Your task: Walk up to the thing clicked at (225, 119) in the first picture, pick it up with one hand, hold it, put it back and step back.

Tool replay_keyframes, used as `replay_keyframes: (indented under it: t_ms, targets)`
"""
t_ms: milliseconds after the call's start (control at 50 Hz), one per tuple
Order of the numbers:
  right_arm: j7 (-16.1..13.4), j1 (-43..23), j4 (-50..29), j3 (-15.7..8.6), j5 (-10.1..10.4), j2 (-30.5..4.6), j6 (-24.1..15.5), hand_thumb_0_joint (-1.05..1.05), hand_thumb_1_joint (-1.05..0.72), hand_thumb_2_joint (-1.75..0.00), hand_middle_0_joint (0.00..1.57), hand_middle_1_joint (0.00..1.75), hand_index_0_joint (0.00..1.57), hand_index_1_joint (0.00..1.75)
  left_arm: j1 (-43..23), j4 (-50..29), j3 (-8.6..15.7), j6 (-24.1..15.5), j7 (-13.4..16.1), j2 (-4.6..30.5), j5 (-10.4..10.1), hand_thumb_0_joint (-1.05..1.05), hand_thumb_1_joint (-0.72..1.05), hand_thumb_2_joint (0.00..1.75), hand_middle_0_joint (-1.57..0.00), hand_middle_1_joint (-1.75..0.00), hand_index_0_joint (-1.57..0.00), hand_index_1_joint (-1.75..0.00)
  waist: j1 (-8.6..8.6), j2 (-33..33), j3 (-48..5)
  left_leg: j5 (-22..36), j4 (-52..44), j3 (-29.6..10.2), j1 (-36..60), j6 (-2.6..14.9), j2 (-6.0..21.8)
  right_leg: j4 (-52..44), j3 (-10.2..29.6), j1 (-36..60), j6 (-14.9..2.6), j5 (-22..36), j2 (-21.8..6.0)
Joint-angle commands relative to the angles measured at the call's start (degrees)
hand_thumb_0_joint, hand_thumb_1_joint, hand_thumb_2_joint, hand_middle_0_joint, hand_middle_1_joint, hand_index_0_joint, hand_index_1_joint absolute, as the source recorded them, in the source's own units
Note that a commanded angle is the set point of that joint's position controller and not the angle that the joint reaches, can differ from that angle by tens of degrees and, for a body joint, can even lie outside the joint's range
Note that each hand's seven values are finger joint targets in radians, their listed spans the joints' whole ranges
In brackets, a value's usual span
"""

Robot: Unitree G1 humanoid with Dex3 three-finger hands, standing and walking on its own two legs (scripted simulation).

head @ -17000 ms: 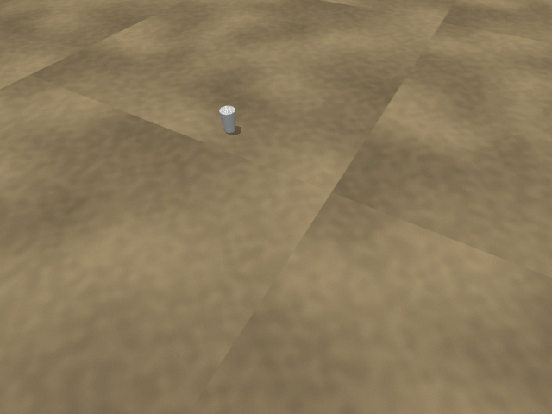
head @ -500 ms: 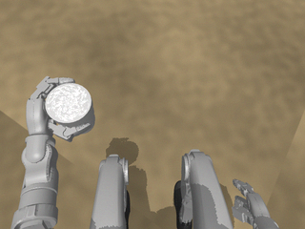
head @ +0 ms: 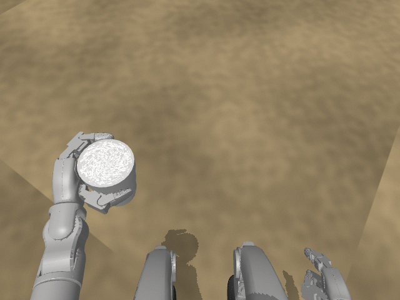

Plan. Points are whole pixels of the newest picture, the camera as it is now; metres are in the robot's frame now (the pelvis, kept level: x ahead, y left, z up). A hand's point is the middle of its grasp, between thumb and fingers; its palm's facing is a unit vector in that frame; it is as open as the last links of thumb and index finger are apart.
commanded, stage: lift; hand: left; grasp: from the side
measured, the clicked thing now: (113, 178) +0.36 +0.18 -0.01
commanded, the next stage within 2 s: hold in 1.06 s
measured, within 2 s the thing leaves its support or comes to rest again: neither
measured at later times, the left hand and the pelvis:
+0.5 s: hand (97, 152) +0.35 +0.18 +0.10, palm faces +0.12 -0.99 -0.05, open 11.9 cm; pelvis +0.02 +0.00 +0.07, yaw +0 degrees
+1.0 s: hand (97, 132) +0.37 +0.17 +0.13, palm faces +0.10 -0.99 -0.03, open 11.9 cm; pelvis +0.04 -0.01 +0.11, yaw +0 degrees
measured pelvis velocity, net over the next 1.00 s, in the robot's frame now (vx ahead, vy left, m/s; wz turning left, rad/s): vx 0.04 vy -0.01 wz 0.01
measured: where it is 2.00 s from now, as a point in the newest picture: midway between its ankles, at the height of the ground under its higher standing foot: outside the picture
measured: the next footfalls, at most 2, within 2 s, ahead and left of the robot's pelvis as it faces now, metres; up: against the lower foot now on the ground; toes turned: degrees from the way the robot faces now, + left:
none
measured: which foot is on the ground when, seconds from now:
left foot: down 0.00-1.00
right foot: down 0.00-1.00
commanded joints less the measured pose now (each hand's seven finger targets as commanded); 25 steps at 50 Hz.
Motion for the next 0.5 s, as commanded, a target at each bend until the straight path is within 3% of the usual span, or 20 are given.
replay_keyframes:
  t_ms: [0, 20, 40, 60, 80, 100, 140, 200, 240, 260, 280, 320, 380, 400, 420, 440, 480]
  targets:
    - [-0.27, 2.43, -5.74, -3.07, -0.01, -8.39, -2.38, 0.0, -0.91, -0.9, 0.2, 0.3, 0.2, 0.3, -15.18, -15.29, 3.5, -6.88, -0.62, 7.7, -2.2, 0.0, -0.05, 1.2, -1.2, -1.35, -1.22, -1.36, 0.34, 4.58, -22.69, 13.05, -17.79, -1.18, 21.74, 0.99, -1.53, -14.13, 0.28, 16.84, -2.34, 12.46, 2.2]
    - [-0.28, 2.07, -5.95, -2.94, 0.0, -8.31, -2.49, 0.0, -0.91, -0.9, 0.2, 0.3, 0.2, 0.3, -15.45, -15.2, 2.93, -7.06, -0.82, 8.07, -1.97, 0.0, -0.05, 1.2, -1.2, -1.36, -1.22, -1.36, 0.44, 5.56, -21.11, 11.88, -19.09, -1.18, 22.54, 0.91, -1.45, -15.05, 0.3, 16.95, -2.31, 11.49, 2.2]
    - [-0.41, 3.02, -5.7, -3.02, -0.1, -8.32, -2.49, 0.0, -0.91, -0.9, 0.2, 0.3, 0.2, 0.3, -17.1, -16.94, 3.98, -7.35, -0.67, 10.0, -1.61, 0.0, -0.04, 1.2, -1.19, -1.34, -1.21, -1.35, 0.3, 5.32, -22.13, 12.78, -19.25, -0.46, 23.18, 1.06, -1.66, -16.48, 0.6, 19.49, -2.27, 12.33, 2.13]
    - [-0.37, 2.64, -5.6, -2.57, -0.12, -8.01, -2.41, 0.0, -0.91, -0.9, 0.2, 0.3, 0.2, 0.3, -13.32, -12.17, 2.25, -6.88, -0.92, 7.43, -1.48, 0.0, -0.04, 1.19, -1.2, -1.35, -1.21, -1.35, 0.04, 3.69, -20.43, 13.25, -20.1, -0.49, 23.23, 1.09, -1.64, -17.18, 0.47, 20.37, -2.16, 12.89, 2.15]
    - [-0.29, 2.4, -5.7, -2.78, -0.16, -8.17, -2.65, 0.0, -0.91, -0.9, 0.2, 0.3, 0.2, 0.3, -14.75, -13.47, 2.29, -7.3, -1.14, 6.98, -1.9, 0.0, -0.04, 1.18, -1.19, -1.33, -1.2, -1.34, 0.1, 3.41, -20.88, 13.58, -20.5, -0.39, 23.93, 1.1, -1.64, -17.71, 0.42, 20.79, -2.22, 13.24, 2.29]
    - [-0.21, 2.51, -5.68, -2.74, -0.28, -8.02, -2.88, 0.0, -0.91, -0.9, 0.2, 0.3, 0.2, 0.3, -16.79, -17.67, 2.79, -8.14, -1.16, 8.15, -2.23, 0.0, -0.05, 1.18, -1.19, -1.34, -1.21, -1.34, 0.55, 5.77, -21.99, 13.72, -21.22, -0.16, 25.53, 0.97, -1.84, -18.14, 0.59, 21.72, -2.24, 13.39, 2.25]
    - [-0.33, 2.99, -5.35, -2.7, -0.27, -8.13, -2.83, 0.0, -0.92, -0.9, 0.2, 0.3, 0.2, 0.3, -14.14, -15.49, 2.66, -7.97, -1.03, 7.87, -1.93, 0.0, -0.03, 1.19, -1.2, -1.34, -1.22, -1.35, 0.83, 4.22, -20.99, 15.21, -22.94, -0.54, 27.97, 0.79, -1.5, -19.29, 0.11, 23.07, -2.27, 14.31, 2.37]
    - [-0.28, 2.65, -5.27, -2.32, -0.57, -7.95, -2.95, 0.0, -0.91, -0.9, 0.2, 0.3, 0.2, 0.3, -15.21, -14.01, 1.69, -8.28, -1.11, 6.62, -2.03, 0.0, -0.03, 1.19, -1.2, -1.35, -1.22, -1.35, 0.11, 3.98, -20.09, 16.46, -24.43, -0.5, 29.25, 0.8, -1.5, -20.74, 0.04, 24.93, -2.2, 15.76, 2.54]
    - [-0.43, 3.01, -5.19, -2.61, -0.57, -8.14, -2.93, 0.0, -0.92, -0.9, 0.2, 0.3, 0.2, 0.3, -17.47, -18.17, 4.07, -9.0, -0.7, 9.76, -2.05, 0.0, -0.04, 1.2, -1.21, -1.35, -1.22, -1.36, 1.16, 4.5, -21.3, 16.6, -25.43, 0.11, 30.45, 0.93, -1.82, -21.96, 0.3, 27.67, -2.09, 16.15, 2.35]
    - [-0.56, 2.84, -5.1, -2.27, -0.64, -7.84, -2.75, 0.0, -0.92, -0.9, 0.2, 0.3, 0.2, 0.3, -15.91, -14.81, 2.39, -8.67, -0.83, 8.3, -1.7, 0.0, -0.07, 1.2, -1.22, -1.36, -1.23, -1.37, 0.16, 3.3, -19.47, 16.46, -25.84, 0.37, 30.26, 1.1, -1.82, -22.89, 0.42, 28.21, -1.95, 16.31, 2.43]
    - [-0.55, 3.02, -5.31, -2.16, -0.68, -7.72, -2.81, 0.0, -0.92, -0.9, 0.2, 0.3, 0.2, 0.3, -15.97, -15.84, 1.58, -8.64, -0.91, 7.13, -1.89, 0.0, -0.08, 1.21, -1.22, -1.37, -1.24, -1.38, 0.31, 3.37, -19.49, 16.57, -26.58, 0.4, 30.81, 1.07, -1.88, -23.47, 0.44, 29.07, -1.97, 16.47, 2.42]
    - [-0.63, 3.04, -5.14, -2.19, -0.75, -7.67, -2.74, 0.0, -0.92, -0.9, 0.2, 0.3, 0.2, 0.3, -16.05, -15.5, 2.3, -8.65, -0.7, 6.9, -2.27, 0.0, -0.07, 1.2, -1.2, -1.35, -1.21, -1.36, 0.54, 3.09, -19.44, 18.09, -27.34, 0.39, 32.23, 0.95, -1.79, -23.99, 0.24, 30.36, -1.96, 17.69, 2.61]
    - [-0.85, 3.76, -4.75, -2.39, -0.86, -7.99, -2.42, 0.0, -0.92, -0.9, 0.2, 0.3, 0.2, 0.3, -15.57, -15.26, 1.48, -8.15, -0.66, 7.23, -1.54, 0.0, -0.04, 1.22, -1.2, -1.35, -1.21, -1.37, 0.62, 3.48, -18.89, 20.68, -28.93, 0.49, 35.33, 0.73, -1.64, -25.61, 0.2, 31.84, -2.12, 19.75, 2.6]
    - [-0.89, 3.58, -4.72, -2.1, -0.99, -7.52, -2.34, 0.0, -0.92, -0.9, 0.2, 0.3, 0.2, 0.3, -14.81, -13.63, 0.8, -7.85, -0.8, 6.38, -1.45, 0.0, -0.06, 1.21, -1.21, -1.36, -1.22, -1.37, 0.22, 3.07, -17.65, 20.6, -29.25, 0.56, 34.79, 0.82, -1.68, -26.38, 0.18, 32.55, -2.03, 19.85, 2.69]
    - [-0.86, 3.68, -4.83, -2.26, -0.93, -7.56, -2.46, 0.0, -0.91, -0.9, 0.2, 0.3, 0.2, 0.3, -16.87, -16.14, 1.2, -8.15, -0.81, 6.74, -1.92, 0.0, -0.07, 1.21, -1.2, -1.36, -1.22, -1.36, 0.41, 2.99, -17.75, 20.51, -29.75, 0.8, 35.19, 0.91, -1.74, -27.06, 0.3, 34.09, -1.89, 20.06, 2.7]
    - [-0.95, 3.6, -4.55, -2.31, -0.78, -7.43, -2.39, 0.0, -0.91, -0.9, 0.2, 0.3, 0.2, 0.3, -14.07, -13.19, 2.07, -7.73, -0.59, 6.67, -1.78, 0.0, -0.06, 1.21, -1.2, -1.36, -1.21, -1.37, 0.83, 1.41, -16.68, 20.54, -30.45, 0.93, 35.37, 0.99, -1.68, -27.62, 0.3, 34.71, -1.8, 20.25, 2.65]
    - [-0.97, 3.44, -5.01, -2.38, -1.04, -7.21, -2.04, 0.0, -0.91, -0.9, 0.2, 0.3, 0.2, 0.3, -16.61, -16.03, 1.65, -8.08, -0.48, 6.95, -1.43, 0.0, -0.06, 1.2, -1.18, -1.34, -1.2, -1.35, 0.66, 2.42, -16.73, 19.21, -31.47, 1.3, 35.16, 1.07, -1.89, -28.82, 0.54, 36.43, -1.73, 19.23, 2.53]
